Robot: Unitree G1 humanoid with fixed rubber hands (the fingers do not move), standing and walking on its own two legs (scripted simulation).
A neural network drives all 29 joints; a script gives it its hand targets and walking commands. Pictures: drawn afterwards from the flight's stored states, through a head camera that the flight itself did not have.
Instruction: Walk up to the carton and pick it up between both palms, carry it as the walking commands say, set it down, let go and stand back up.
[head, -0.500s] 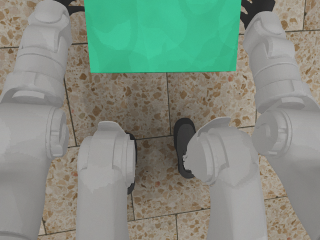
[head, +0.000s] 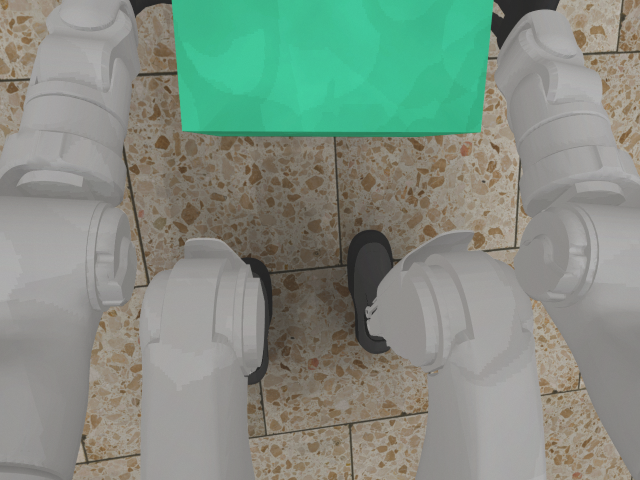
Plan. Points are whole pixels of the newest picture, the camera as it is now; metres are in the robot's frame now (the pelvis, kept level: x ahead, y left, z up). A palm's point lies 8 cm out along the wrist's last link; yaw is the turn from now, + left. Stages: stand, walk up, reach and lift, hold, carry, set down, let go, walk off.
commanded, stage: set down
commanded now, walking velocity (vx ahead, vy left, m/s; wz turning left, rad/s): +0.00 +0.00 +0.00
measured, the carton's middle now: (327, 18) +0.55 -0.02 -0.25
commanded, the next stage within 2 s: none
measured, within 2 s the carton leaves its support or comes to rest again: neither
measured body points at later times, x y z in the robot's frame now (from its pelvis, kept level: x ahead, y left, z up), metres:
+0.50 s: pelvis +0.00 +0.00 +0.00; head +0.37 +0.03 +0.24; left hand +0.57 +0.19 -0.19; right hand +0.53 -0.20 -0.17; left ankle +0.10 +0.09 -0.32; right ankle +0.13 -0.11 -0.32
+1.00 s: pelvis +0.00 -0.01 +0.00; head +0.37 +0.02 +0.24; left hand +0.57 +0.23 -0.17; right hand +0.53 -0.24 -0.16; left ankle +0.10 +0.09 -0.32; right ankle +0.13 -0.11 -0.32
